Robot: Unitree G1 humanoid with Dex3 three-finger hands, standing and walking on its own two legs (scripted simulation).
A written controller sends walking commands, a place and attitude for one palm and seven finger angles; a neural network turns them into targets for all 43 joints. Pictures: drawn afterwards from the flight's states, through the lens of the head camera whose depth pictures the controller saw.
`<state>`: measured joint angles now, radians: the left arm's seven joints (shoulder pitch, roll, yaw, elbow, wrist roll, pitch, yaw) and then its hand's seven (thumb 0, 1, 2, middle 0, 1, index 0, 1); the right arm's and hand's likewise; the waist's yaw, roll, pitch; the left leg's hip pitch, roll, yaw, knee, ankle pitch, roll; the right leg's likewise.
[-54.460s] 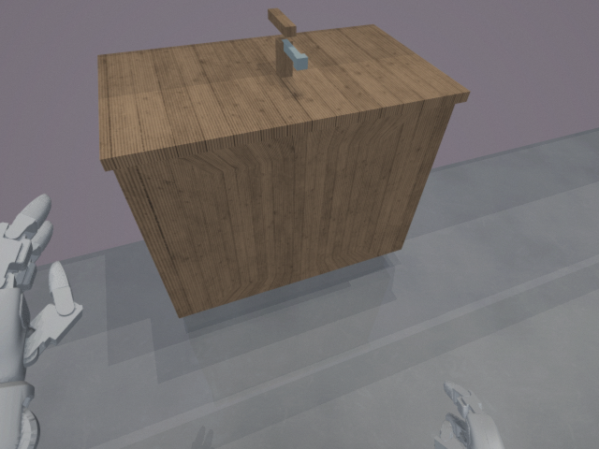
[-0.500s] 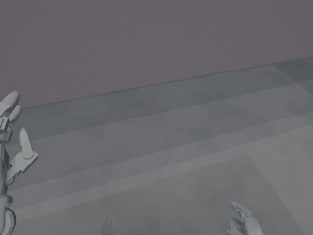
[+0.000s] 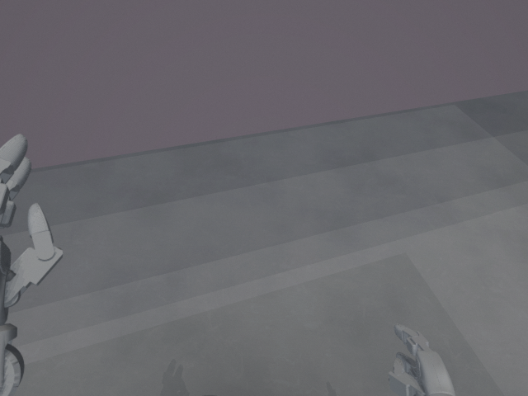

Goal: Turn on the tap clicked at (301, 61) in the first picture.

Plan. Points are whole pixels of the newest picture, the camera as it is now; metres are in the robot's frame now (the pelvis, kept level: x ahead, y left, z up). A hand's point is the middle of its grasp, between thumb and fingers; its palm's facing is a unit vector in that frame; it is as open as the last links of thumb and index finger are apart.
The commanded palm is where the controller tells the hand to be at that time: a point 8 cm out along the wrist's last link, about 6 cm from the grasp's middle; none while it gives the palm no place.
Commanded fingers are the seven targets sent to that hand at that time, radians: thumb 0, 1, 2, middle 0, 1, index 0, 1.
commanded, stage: shuffle to correct the standing spot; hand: left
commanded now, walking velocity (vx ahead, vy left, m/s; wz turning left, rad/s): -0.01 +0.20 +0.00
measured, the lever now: out of the picture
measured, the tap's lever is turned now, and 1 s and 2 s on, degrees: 84 84 84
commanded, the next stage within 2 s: none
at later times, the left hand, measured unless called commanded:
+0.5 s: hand out of the picture +0.22 +0.33 +0.18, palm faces +0.36 -0.82 -0.44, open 7.4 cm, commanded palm +0.16 +0.38 +0.20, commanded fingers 0.00 0.90 0.90 -0.20 -0.30 -0.20 -0.30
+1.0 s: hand out of the picture +0.19 +0.47 +0.19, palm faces +0.38 -0.83 -0.41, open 7.4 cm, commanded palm +0.12 +0.51 +0.20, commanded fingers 0.00 0.90 0.90 -0.20 -0.30 -0.20 -0.30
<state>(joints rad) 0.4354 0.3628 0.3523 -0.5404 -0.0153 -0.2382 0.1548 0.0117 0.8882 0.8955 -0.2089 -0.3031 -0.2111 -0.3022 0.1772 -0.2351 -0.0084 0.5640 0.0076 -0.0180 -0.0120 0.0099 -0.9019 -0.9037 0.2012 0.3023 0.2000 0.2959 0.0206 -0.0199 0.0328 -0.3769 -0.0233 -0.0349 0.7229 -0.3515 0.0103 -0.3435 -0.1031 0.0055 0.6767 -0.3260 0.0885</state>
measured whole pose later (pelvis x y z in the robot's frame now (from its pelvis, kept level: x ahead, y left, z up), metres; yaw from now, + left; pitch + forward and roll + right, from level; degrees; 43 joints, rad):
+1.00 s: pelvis -0.04 +0.24 +0.01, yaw -1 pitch -1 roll +1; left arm 0.43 0.40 0.39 -0.54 -0.03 -0.21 0.16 0.01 0.89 0.90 -0.21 -0.30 -0.21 -0.30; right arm 0.19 -0.19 -0.03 0.59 0.01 -0.09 -0.06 0.01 -0.90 -0.90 0.20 0.30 0.20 0.30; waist 0.00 -0.05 0.08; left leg -0.35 0.01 0.06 0.64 -0.29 0.01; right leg -0.41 -0.12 -0.01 0.94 -0.50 0.04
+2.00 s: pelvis -0.12 +0.52 +0.01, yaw -1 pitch -1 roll +2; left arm 0.44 0.40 0.38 -0.56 -0.02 -0.21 0.17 0.01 0.89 0.90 -0.21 -0.30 -0.21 -0.30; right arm 0.20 -0.22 -0.04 0.60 0.01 -0.08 -0.07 0.01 -0.90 -0.90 0.20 0.30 0.20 0.30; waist -0.01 -0.05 0.07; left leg -0.34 0.03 0.05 0.63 -0.27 -0.04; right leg -0.37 -0.17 -0.03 0.78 -0.42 0.06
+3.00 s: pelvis -0.20 +0.83 +0.00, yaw -1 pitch -1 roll +1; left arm 0.45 0.40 0.37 -0.58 -0.02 -0.20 0.16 0.01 0.89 0.90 -0.21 -0.30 -0.21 -0.30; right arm 0.21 -0.21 -0.03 0.60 0.01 -0.07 -0.06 0.01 -0.90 -0.90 0.20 0.30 0.20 0.30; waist 0.00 -0.06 0.08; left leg -0.37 0.03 0.06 0.67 -0.28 -0.01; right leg -0.36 -0.16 -0.02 0.82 -0.46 0.06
